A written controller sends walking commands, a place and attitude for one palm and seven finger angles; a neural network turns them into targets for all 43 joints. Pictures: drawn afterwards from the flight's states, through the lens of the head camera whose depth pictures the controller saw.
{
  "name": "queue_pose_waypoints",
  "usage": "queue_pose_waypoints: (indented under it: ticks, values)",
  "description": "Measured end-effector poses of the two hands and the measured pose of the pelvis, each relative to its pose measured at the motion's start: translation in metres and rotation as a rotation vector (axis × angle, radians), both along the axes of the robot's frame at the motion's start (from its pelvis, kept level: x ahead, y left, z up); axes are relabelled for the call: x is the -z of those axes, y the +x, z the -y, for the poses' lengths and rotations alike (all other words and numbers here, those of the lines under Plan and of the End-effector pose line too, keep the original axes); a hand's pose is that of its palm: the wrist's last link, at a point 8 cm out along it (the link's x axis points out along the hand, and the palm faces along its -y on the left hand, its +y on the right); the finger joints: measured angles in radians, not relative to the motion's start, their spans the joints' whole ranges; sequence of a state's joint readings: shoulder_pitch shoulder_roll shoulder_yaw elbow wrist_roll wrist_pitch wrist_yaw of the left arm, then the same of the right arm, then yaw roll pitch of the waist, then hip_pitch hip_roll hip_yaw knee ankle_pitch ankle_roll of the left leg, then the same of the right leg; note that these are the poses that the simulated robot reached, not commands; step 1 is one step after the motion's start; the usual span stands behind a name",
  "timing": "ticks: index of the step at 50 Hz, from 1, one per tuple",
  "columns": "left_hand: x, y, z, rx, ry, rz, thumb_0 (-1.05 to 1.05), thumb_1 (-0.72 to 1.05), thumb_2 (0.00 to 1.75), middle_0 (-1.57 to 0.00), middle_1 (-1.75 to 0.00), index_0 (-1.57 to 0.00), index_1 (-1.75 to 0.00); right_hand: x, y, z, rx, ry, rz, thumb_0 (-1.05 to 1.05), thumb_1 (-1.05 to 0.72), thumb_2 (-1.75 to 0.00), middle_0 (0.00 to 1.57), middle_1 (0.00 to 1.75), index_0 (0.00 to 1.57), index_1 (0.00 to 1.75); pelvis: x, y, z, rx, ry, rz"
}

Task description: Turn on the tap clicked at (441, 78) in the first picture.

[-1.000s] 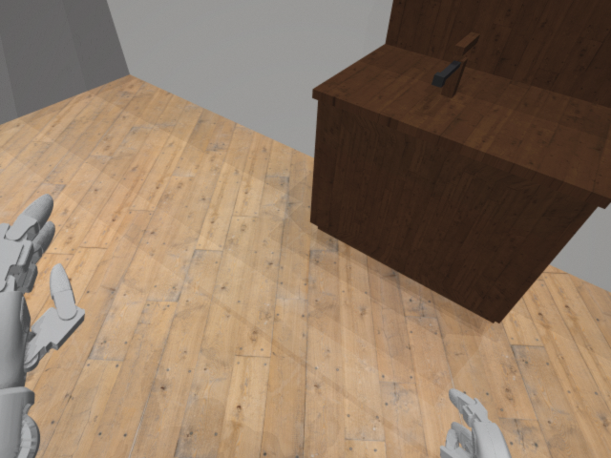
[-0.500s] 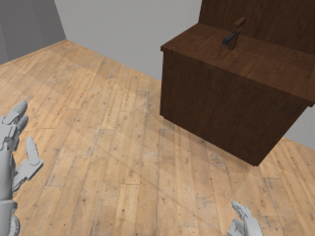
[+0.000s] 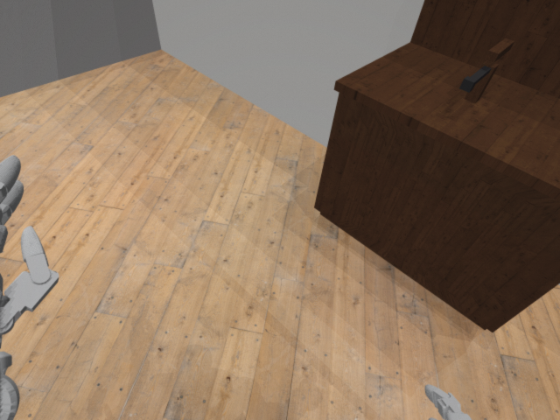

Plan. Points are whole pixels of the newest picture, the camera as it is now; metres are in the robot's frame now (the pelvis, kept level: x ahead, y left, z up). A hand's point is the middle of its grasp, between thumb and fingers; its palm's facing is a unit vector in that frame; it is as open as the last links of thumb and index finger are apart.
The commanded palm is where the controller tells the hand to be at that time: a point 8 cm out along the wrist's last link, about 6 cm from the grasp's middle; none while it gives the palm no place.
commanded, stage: walk to a spot facing it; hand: left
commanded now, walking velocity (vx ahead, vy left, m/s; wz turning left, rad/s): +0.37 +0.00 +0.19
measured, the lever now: (468, 84) +0.93 -0.46 +0.07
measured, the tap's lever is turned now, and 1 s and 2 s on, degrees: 0 0 0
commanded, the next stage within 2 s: turn to face it in 0.84 s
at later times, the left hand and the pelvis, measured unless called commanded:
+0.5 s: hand (152, 166) +0.37 +0.19 +0.19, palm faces +0.48 -0.75 -0.45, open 7.4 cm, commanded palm +0.28 +0.24 +0.20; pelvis +0.16 -0.06 +0.00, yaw +8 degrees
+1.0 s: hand (113, 142) +0.39 +0.25 +0.20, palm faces +0.66 -0.65 -0.38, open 7.4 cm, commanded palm +0.32 +0.27 +0.20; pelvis +0.25 -0.05 +0.00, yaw +18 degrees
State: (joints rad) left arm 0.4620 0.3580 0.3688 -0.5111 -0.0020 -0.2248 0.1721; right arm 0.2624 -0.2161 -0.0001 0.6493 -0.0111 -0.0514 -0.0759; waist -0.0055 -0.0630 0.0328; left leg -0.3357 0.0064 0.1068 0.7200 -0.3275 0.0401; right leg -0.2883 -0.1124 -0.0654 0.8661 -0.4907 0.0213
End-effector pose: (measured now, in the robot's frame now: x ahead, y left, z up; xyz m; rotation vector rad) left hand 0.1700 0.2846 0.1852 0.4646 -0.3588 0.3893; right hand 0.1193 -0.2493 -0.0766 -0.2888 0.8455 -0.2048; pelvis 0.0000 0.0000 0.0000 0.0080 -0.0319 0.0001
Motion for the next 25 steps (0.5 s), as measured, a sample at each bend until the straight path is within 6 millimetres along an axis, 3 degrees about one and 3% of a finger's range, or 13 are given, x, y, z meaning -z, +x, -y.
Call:
queue_pose_waypoints:
  ticks: [3,7,12,19,23,25]
  values:
    - [-0.004,0.016,-0.007,-0.008,0.017,-0.023,0.02,0.89,0.9,-0.21,-0.3,-0.21,-0.3,-0.007,0.027,-0.018,-0.009,0.045,0.044,0.01,-0.9,-0.9,0.2,0.3,0.2,0.3,-0.006,0.013,-0.003,-0.01,-0.02,0.004]
    - [-0.025,0.034,-0.002,0.012,0.023,0.0,0.02,0.89,0.9,-0.21,-0.3,-0.21,-0.3,-0.021,0.06,-0.042,-0.062,0.113,0.071,0.01,-0.9,-0.9,0.2,0.3,0.2,0.3,-0.021,0.034,0.0,-0.031,-0.044,-0.012]
    - [-0.044,0.053,0.01,0.022,0.055,0.011,0.02,0.89,0.9,-0.21,-0.3,-0.21,-0.3,-0.029,0.1,-0.053,-0.108,0.157,0.094,0.01,-0.9,-0.9,0.21,0.3,0.21,0.3,-0.031,0.067,0.008,-0.038,-0.051,-0.031]
    - [-0.03,0.104,0.023,-0.07,0.077,-0.086,0.02,0.89,0.9,-0.21,-0.3,-0.21,-0.3,-0.009,0.157,-0.025,-0.122,0.164,0.077,0.01,-0.9,-0.9,0.21,0.3,0.21,0.3,-0.023,0.124,0.033,-0.055,-0.026,-0.039]
    - [-0.019,0.139,0.046,-0.093,0.095,-0.08,0.02,0.89,0.9,-0.21,-0.3,-0.21,-0.3,0.018,0.196,0.005,-0.14,0.152,0.042,0.01,-0.9,-0.9,0.21,0.3,0.21,0.3,-0.003,0.153,0.055,-0.106,-0.021,-0.016]
    - [-0.018,0.151,0.057,-0.087,0.078,-0.072,0.02,0.89,0.9,-0.21,-0.3,-0.21,-0.3,0.021,0.214,0.019,-0.155,0.127,0.015,0.01,-0.9,-0.9,0.21,0.3,0.21,0.3,-0.003,0.161,0.062,-0.133,-0.011,-0.002]
